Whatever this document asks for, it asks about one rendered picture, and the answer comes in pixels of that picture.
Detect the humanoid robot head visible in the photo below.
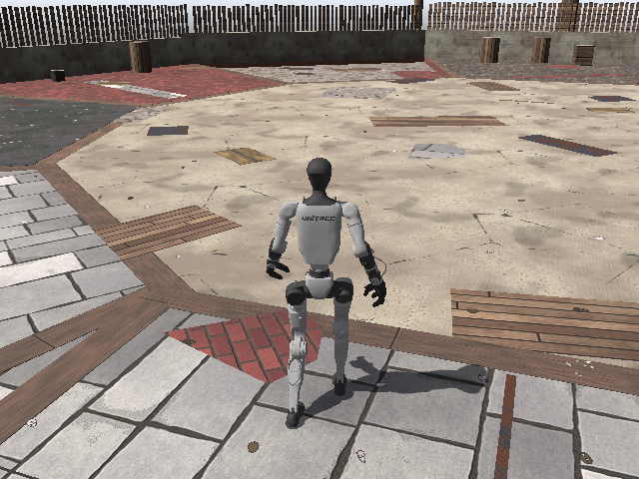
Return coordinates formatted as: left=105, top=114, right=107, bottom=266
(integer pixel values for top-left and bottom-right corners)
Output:
left=303, top=158, right=336, bottom=206

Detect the right robot forearm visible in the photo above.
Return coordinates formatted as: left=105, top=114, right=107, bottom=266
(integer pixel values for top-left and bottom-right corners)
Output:
left=359, top=242, right=382, bottom=285

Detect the left robot hand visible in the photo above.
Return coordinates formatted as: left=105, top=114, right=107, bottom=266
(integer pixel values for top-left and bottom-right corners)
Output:
left=266, top=262, right=290, bottom=279

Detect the left robot forearm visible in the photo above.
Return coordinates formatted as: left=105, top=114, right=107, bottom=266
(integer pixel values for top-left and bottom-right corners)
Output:
left=267, top=238, right=282, bottom=268

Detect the right robot shin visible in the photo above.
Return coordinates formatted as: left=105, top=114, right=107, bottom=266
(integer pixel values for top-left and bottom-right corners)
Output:
left=334, top=321, right=348, bottom=383

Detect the right robot hand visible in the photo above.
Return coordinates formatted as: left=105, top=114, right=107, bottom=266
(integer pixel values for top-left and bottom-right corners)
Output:
left=363, top=280, right=386, bottom=307

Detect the robot left upper arm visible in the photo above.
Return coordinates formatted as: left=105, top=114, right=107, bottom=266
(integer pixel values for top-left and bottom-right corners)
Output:
left=271, top=201, right=299, bottom=253

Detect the robot right upper arm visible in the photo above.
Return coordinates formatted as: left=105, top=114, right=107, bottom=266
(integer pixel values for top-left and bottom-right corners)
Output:
left=339, top=201, right=368, bottom=258

